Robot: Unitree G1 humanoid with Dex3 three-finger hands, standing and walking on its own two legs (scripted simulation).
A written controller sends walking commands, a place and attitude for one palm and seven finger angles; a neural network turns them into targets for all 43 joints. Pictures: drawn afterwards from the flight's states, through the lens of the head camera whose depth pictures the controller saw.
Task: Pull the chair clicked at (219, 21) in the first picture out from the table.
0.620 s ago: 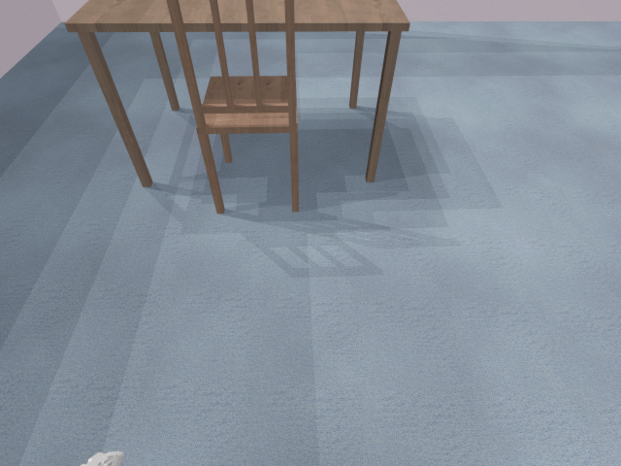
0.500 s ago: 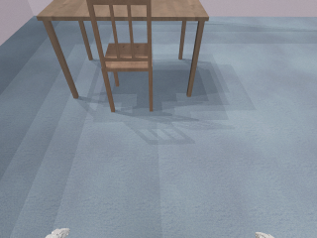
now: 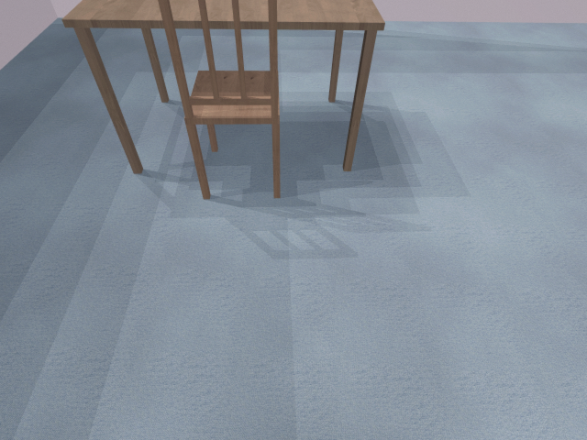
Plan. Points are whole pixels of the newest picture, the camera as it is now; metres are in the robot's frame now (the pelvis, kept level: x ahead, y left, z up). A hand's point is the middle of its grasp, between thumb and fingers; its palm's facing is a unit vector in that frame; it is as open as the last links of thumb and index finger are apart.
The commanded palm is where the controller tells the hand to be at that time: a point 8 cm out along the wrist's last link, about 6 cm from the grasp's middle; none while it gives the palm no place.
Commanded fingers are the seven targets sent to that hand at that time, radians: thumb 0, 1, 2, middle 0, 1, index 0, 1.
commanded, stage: stand and wait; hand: left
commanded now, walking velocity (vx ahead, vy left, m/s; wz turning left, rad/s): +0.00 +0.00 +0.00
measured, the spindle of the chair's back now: (209, 52) +1.30 +0.37 -0.07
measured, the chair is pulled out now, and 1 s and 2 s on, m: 0.00 0.00 0.00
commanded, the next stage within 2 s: look at it before walking up in 0.20 s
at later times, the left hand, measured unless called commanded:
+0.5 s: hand out of the picture +0.07 +0.24 -0.15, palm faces -0.03 -0.95 -0.32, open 7.4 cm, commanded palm none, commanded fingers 0.00 0.90 0.90 -0.20 -0.30 -0.20 -0.30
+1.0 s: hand out of the picture +0.06 +0.24 -0.16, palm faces -0.02 -0.95 -0.32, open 7.4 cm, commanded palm none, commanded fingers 0.00 0.90 0.90 -0.20 -0.30 -0.20 -0.30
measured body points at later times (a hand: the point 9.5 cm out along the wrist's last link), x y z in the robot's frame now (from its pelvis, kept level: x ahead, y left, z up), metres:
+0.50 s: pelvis -0.01 +0.00 +0.00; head -0.01 +0.00 +0.45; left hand +0.07 +0.29 -0.13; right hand +0.07 -0.30 -0.13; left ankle +0.00 +0.12 -0.74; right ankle +0.00 -0.13 -0.74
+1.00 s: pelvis +0.00 +0.00 +0.00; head +0.00 +0.00 +0.45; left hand +0.06 +0.29 -0.14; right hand +0.07 -0.30 -0.13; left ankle +0.00 +0.12 -0.74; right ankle +0.00 -0.13 -0.74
